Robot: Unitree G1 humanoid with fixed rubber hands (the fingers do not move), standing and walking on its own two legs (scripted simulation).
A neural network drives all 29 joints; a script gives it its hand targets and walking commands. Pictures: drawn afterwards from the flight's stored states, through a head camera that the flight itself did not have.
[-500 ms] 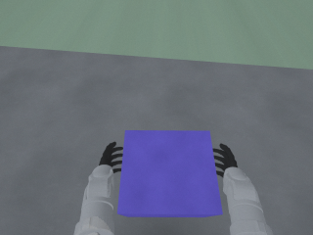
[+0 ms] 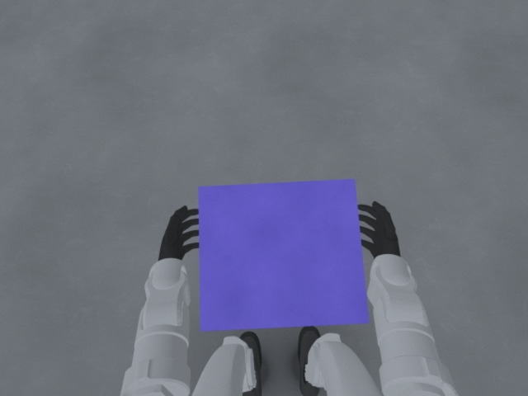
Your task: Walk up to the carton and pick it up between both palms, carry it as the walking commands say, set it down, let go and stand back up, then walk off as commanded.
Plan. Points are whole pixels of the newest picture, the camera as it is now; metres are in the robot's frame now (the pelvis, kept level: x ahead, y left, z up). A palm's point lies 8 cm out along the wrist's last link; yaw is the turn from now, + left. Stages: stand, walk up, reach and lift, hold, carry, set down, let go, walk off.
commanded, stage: set down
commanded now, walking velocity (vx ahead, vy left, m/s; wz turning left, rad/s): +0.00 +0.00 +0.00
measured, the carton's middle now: (278, 251) +0.35 +0.01 -0.17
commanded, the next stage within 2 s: none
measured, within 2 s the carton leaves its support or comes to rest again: neither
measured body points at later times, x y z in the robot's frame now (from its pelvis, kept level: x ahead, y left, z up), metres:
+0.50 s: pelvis -0.02 +0.00 -0.08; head +0.18 -0.01 +0.32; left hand +0.37 +0.19 -0.16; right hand +0.39 -0.15 -0.16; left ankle +0.05 +0.10 -0.69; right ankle +0.07 -0.08 -0.69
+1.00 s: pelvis -0.05 +0.00 -0.17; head +0.21 -0.01 +0.20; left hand +0.40 +0.20 -0.26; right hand +0.42 -0.15 -0.26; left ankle +0.05 +0.10 -0.69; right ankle +0.07 -0.08 -0.69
